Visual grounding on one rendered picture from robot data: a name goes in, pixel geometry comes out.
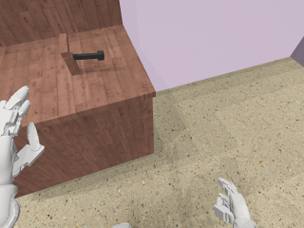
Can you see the robot right hand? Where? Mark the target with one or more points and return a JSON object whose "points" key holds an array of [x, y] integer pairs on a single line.
{"points": [[231, 208]]}

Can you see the tap lever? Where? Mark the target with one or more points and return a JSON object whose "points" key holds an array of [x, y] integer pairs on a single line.
{"points": [[87, 56]]}

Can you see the robot left forearm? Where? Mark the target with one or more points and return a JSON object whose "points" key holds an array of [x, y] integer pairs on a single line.
{"points": [[9, 206]]}

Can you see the robot right forearm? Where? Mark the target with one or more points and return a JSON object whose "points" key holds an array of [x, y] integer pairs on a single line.
{"points": [[243, 223]]}

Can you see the robot left hand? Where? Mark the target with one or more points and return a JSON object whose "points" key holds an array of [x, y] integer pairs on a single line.
{"points": [[11, 114]]}

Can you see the counter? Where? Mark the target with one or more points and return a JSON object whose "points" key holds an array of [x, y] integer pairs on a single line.
{"points": [[89, 114]]}

